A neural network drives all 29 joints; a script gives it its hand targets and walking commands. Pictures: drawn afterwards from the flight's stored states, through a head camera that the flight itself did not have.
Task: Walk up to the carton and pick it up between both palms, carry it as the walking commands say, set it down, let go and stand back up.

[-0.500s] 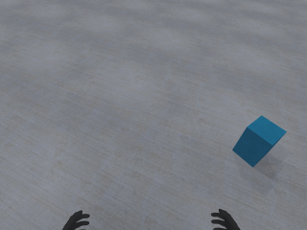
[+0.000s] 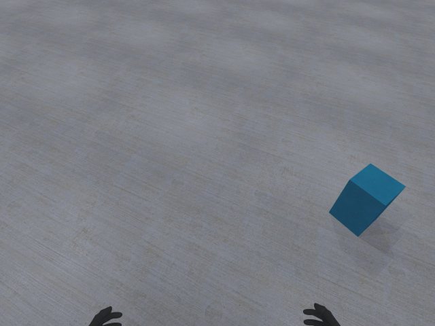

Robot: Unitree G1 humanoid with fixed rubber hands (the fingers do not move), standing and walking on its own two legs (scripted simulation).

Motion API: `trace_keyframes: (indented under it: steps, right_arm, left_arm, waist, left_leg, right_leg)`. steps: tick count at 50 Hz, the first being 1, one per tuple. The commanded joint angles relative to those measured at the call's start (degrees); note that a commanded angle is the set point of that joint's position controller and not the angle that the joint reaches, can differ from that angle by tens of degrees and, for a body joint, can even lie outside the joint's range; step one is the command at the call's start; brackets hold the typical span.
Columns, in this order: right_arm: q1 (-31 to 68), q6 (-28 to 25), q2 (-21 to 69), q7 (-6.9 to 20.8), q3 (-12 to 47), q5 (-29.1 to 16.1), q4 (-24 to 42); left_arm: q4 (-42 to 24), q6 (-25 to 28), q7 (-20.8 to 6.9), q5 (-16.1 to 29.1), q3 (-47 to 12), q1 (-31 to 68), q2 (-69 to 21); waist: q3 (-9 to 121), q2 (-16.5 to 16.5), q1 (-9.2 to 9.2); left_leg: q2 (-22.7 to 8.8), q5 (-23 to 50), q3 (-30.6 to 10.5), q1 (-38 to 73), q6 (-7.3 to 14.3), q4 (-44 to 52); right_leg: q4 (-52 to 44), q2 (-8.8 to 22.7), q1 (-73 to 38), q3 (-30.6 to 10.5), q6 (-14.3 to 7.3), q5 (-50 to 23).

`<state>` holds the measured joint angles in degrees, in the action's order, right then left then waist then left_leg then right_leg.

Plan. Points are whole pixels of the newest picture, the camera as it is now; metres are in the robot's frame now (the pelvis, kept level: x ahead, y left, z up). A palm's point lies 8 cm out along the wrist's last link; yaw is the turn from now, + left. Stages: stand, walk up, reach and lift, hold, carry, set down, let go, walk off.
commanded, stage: stand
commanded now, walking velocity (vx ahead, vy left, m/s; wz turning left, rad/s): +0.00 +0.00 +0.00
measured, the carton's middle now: (364, 200) +0.81 -0.79 -0.62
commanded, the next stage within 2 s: none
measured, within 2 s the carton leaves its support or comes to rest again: neither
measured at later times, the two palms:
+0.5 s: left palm out of the picture +0.11 +0.23 -0.10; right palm out of the picture +0.11 -0.23 -0.10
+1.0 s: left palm out of the picture +0.09 +0.23 -0.11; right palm out of the picture +0.09 -0.23 -0.11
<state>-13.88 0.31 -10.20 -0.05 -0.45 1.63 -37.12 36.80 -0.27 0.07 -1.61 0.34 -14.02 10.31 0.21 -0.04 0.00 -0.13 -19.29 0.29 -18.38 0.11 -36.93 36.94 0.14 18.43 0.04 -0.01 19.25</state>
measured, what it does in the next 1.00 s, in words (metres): stands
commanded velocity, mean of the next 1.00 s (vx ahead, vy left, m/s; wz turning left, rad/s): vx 0.00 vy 0.00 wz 0.00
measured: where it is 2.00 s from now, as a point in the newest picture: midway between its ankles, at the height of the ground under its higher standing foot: outside the picture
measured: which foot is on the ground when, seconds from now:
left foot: down 0.00-1.00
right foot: down 0.00-1.00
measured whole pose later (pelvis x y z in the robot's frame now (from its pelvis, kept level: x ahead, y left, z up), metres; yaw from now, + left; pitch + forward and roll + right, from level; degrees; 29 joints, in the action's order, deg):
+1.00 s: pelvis +0.00 +0.00 +0.01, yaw +0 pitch +0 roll +0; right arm -15.3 0.0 -9.8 -0.8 -1.8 1.3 -43.1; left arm 42.5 0.0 0.9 -1.3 1.7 -15.5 9.9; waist -0.6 0.0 0.0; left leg -0.1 -17.5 0.2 -15.7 0.1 -33.2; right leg 33.2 0.1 15.8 -0.1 0.0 17.4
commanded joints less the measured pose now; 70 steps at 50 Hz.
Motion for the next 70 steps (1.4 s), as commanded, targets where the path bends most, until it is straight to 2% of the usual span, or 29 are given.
trace_keyframes:
  steps: [1, 44, 70]
  right_arm:
    - [0.6, -0.8, -4.7, -0.1, -1.4, 0.0, 3.9]
    - [-1.8, -1.0, -4.4, -0.8, -2.5, -0.3, -1.6]
    - [-4.1, -1.1, -4.7, -1.6, -2.9, -0.7, -11.0]
  left_arm:
    - [-4.0, 0.8, 0.1, 0.0, 1.4, 0.6, 4.7]
    - [1.3, 0.9, 0.9, 0.3, 2.5, -1.9, 4.5]
    - [11.1, 1.0, 1.6, 0.6, 2.9, -4.1, 4.6]
  waist:
    - [2.0, 0.1, -0.01]
    - [0.4, 0.1, 0.01]
    - [-1.8, 0.1, 0.04]
  left_leg:
    - [-2.4, 8.2, -3.2, 0.6, 1.6, 6.5]
    - [-2.8, 9.5, -3.9, 2.4, 2.1, 9.1]
    - [-3.5, 10.2, -4.6, 4.6, 2.4, 13.0]
  right_leg:
    - [-6.4, 2.4, -0.6, -3.1, -1.8, -8.2]
    - [-9.0, 2.8, -2.4, -3.8, -2.3, -9.5]
    - [-12.8, 3.4, -4.7, -4.5, -2.4, -10.2]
